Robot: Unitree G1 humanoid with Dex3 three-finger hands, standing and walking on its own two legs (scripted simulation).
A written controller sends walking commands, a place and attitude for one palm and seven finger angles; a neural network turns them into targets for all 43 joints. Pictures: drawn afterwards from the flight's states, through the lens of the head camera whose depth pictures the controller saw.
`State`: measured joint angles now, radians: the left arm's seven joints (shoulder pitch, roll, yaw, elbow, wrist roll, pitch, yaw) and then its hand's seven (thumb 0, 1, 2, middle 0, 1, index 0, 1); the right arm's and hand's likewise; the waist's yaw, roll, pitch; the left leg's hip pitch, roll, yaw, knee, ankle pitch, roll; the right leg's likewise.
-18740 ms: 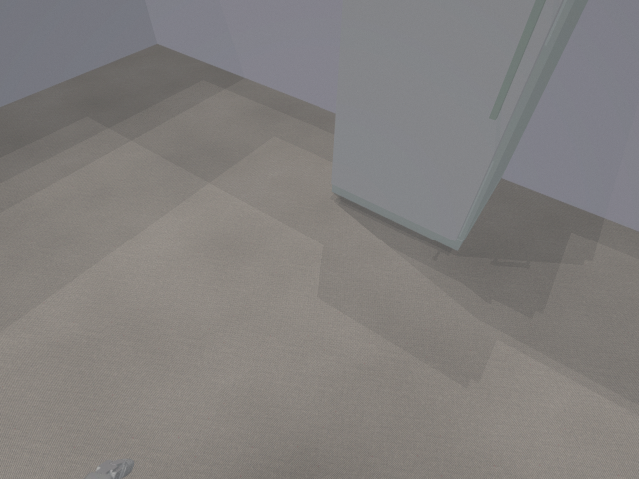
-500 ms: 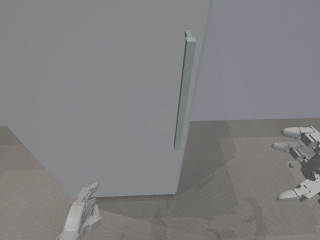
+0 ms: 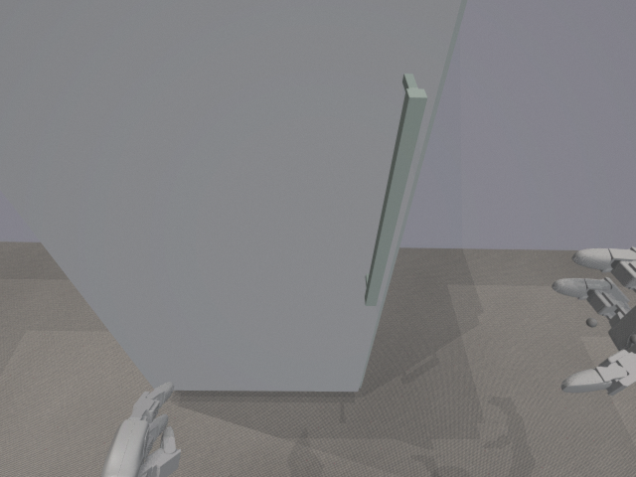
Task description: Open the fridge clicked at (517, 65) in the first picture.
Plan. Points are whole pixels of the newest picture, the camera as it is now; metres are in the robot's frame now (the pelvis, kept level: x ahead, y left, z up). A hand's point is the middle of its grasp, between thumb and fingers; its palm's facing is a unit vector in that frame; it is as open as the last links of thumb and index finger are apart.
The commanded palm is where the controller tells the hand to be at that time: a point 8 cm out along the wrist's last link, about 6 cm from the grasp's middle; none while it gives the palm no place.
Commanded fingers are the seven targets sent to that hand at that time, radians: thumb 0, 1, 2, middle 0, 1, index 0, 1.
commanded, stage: raise the hand to about handle height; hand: right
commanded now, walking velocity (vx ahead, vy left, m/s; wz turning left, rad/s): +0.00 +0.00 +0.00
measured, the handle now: (385, 215) +0.45 -0.07 +0.09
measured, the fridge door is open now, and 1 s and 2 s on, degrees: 0 0 0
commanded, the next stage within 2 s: move the hooked fingers beside the handle in 0.12 s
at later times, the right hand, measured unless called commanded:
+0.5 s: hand (555, 308) +0.29 -0.24 +0.12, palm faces +0.01 +1.00 -0.05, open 14.0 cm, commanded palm +0.26 -0.29 +0.12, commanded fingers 0.00 0.50 -0.30 0.30 1.20 0.30 1.20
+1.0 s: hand (514, 280) +0.33 -0.21 +0.11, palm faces -0.01 +1.00 -0.02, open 14.0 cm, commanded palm +0.31 -0.26 +0.12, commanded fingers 0.00 0.50 -0.30 0.30 1.20 0.30 1.20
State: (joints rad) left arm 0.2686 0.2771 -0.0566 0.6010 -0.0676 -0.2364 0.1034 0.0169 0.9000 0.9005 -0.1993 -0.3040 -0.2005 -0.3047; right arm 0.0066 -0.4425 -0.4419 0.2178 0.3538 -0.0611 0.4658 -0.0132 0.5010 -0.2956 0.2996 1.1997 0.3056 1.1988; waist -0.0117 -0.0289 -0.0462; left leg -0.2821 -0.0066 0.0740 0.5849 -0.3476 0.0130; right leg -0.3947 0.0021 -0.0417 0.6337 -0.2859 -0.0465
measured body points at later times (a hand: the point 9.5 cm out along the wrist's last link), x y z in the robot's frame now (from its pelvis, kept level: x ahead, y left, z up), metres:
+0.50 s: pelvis +0.00 +0.02 +0.00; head +0.01 +0.03 +0.45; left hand +0.17 +0.27 -0.08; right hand +0.28 -0.30 +0.12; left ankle -0.03 +0.11 -0.73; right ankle +0.03 -0.09 -0.73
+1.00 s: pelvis +0.01 +0.01 +0.00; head +0.02 +0.02 +0.45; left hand +0.16 +0.26 -0.09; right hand +0.32 -0.27 +0.12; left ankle -0.03 +0.11 -0.73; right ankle +0.03 -0.09 -0.73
